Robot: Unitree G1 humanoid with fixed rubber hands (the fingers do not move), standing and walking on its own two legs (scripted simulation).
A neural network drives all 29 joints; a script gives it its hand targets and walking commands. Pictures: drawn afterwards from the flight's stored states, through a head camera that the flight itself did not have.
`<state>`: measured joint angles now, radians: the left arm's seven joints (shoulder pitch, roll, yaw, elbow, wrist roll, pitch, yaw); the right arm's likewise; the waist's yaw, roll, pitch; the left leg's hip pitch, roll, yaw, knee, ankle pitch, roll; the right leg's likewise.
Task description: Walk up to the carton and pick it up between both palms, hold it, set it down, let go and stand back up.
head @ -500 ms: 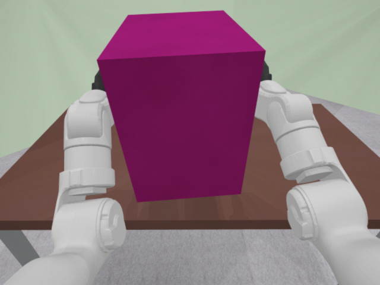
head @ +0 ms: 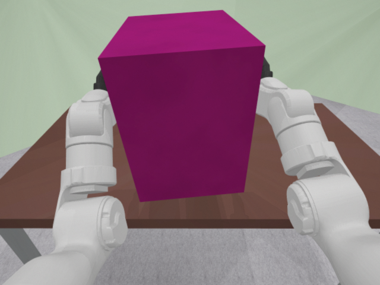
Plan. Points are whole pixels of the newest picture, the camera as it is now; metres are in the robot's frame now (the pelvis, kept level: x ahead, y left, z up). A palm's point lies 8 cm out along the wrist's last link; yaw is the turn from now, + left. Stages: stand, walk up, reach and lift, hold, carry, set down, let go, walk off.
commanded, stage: hold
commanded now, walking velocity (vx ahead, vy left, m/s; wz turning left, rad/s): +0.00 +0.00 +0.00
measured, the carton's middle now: (183, 100) +0.41 +0.00 +0.27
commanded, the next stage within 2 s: none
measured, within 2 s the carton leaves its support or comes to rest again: neither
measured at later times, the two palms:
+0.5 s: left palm (102, 96) +0.38 +0.16 +0.30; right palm (258, 89) +0.38 -0.14 +0.30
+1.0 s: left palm (104, 99) +0.38 +0.16 +0.29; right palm (261, 89) +0.37 -0.15 +0.31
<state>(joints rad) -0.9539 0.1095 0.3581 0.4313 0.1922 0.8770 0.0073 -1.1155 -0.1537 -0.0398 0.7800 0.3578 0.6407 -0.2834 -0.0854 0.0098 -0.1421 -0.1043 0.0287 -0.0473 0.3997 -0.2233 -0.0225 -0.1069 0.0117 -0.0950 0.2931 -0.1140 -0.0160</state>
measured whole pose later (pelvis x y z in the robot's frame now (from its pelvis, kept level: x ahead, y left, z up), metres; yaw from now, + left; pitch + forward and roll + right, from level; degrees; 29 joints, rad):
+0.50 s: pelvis +0.00 +0.00 +0.00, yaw +0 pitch -4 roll -1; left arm -1.00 0.13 0.36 0.48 0.20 0.87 0.00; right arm -1.11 -0.15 -0.05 0.79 0.36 0.62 -0.29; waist -0.08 0.00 -0.13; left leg -0.10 0.03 -0.04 0.40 -0.23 -0.02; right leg -0.10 0.01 -0.09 0.29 -0.12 -0.02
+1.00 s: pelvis +0.00 +0.00 +0.00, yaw +0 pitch -5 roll -1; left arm -0.94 0.11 0.35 0.40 0.21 0.88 -0.01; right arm -1.09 -0.15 -0.03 0.74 0.38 0.64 -0.30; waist -0.09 0.01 -0.13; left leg -0.08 0.03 -0.05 0.40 -0.23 -0.02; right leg -0.08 0.02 -0.09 0.29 -0.12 -0.02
